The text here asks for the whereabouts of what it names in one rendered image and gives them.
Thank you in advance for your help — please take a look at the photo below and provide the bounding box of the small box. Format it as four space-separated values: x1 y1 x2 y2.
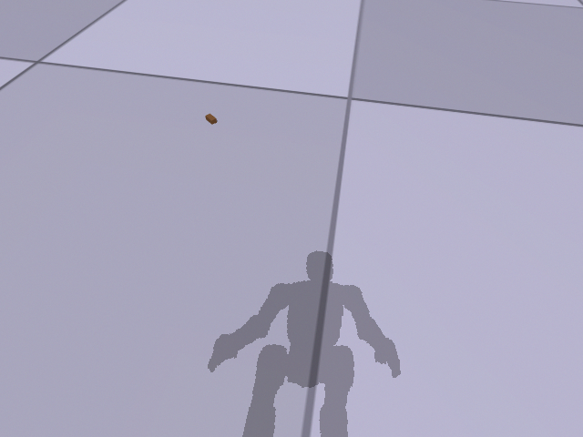
205 114 217 125

